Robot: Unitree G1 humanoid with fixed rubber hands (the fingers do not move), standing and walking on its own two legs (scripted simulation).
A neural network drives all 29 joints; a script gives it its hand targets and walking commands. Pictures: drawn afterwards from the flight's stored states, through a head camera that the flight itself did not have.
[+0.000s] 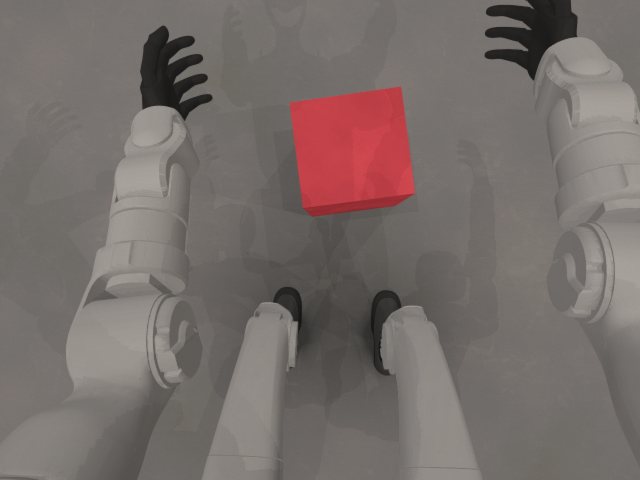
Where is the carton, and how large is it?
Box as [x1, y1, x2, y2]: [290, 87, 414, 216]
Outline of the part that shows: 400,87 290,102 303,208 312,216 395,205 414,193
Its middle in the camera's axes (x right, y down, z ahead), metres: +0.06 -0.18 +0.85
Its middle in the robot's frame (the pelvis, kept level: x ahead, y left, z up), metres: +0.53 -0.01 -0.53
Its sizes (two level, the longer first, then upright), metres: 0.210 0.200 0.250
